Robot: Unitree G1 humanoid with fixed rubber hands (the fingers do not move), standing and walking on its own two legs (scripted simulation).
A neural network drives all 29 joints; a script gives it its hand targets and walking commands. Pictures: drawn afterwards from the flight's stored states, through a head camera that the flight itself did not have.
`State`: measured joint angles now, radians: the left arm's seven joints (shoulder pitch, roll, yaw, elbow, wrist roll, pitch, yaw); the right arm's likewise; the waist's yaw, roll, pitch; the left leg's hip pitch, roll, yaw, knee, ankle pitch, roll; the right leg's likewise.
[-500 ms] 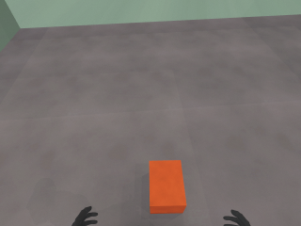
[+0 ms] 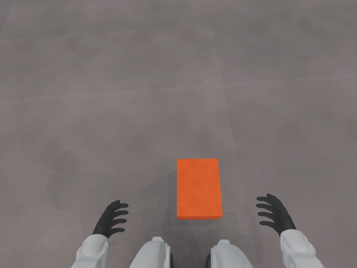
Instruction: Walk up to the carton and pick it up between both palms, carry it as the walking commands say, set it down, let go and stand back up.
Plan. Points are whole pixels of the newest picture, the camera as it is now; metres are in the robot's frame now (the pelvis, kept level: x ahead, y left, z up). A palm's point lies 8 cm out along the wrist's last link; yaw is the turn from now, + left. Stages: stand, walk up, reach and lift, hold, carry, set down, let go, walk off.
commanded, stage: reach and lift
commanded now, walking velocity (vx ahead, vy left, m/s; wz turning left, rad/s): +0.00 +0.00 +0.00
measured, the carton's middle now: (197, 189) +0.40 -0.03 -0.64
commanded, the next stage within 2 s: none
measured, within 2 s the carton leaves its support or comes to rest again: neither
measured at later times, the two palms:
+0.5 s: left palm (129, 185) +0.30 +0.17 -0.13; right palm (279, 181) +0.33 -0.22 -0.14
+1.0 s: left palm (140, 182) +0.35 +0.18 -0.28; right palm (254, 174) +0.38 -0.20 -0.28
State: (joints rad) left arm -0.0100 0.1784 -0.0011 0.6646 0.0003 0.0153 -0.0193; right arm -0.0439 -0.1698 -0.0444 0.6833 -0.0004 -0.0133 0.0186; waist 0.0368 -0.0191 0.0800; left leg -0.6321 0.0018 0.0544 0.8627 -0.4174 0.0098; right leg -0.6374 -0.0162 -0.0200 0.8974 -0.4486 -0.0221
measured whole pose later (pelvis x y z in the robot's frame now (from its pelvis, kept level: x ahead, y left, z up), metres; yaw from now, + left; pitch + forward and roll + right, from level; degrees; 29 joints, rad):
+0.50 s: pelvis -0.08 -0.02 -0.05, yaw +1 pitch +28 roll +3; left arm -0.61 0.13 0.11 0.69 -0.03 0.08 0.08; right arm -0.64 -0.28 -0.11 0.73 0.04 0.09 0.00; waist 0.04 -0.02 0.03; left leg -1.16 0.00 0.05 0.98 -0.31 0.00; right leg -1.19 0.01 0.02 1.06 -0.36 -0.02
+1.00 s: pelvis -0.11 +0.00 -0.09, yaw +1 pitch +31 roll +1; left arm -1.01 0.13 0.22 0.51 -0.07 0.12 0.18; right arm -1.10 -0.38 -0.21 0.71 0.04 0.06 -0.02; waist 0.02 -0.01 0.50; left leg -1.41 -0.02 0.00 1.20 -0.33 -0.01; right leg -1.40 0.01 0.01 1.23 -0.37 -0.01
